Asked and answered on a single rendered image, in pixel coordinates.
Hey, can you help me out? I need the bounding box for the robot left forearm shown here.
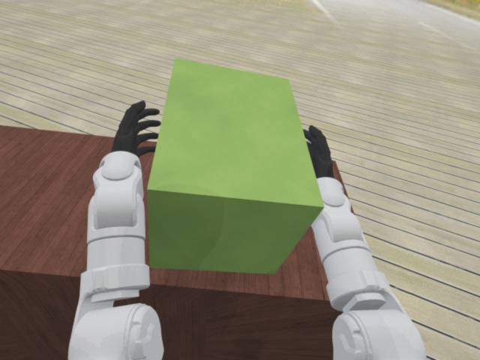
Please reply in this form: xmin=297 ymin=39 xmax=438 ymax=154
xmin=68 ymin=151 xmax=150 ymax=360

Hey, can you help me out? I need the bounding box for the pedestal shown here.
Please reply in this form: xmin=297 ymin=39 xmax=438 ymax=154
xmin=0 ymin=125 xmax=355 ymax=360

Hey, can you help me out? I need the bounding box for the right robot upper arm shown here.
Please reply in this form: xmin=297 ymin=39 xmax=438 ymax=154
xmin=332 ymin=310 xmax=426 ymax=360

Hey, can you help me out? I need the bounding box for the carton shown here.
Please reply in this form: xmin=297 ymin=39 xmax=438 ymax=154
xmin=147 ymin=58 xmax=324 ymax=275

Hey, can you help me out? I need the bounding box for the robot left hand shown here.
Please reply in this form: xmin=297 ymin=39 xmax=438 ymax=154
xmin=111 ymin=100 xmax=161 ymax=158

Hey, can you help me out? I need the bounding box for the robot right forearm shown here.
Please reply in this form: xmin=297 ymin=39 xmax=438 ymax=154
xmin=311 ymin=177 xmax=427 ymax=360

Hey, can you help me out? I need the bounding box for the left robot upper arm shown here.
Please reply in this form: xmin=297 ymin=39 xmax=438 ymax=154
xmin=69 ymin=303 xmax=164 ymax=360

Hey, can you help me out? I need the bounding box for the robot right hand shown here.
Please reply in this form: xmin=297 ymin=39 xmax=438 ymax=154
xmin=303 ymin=125 xmax=334 ymax=179

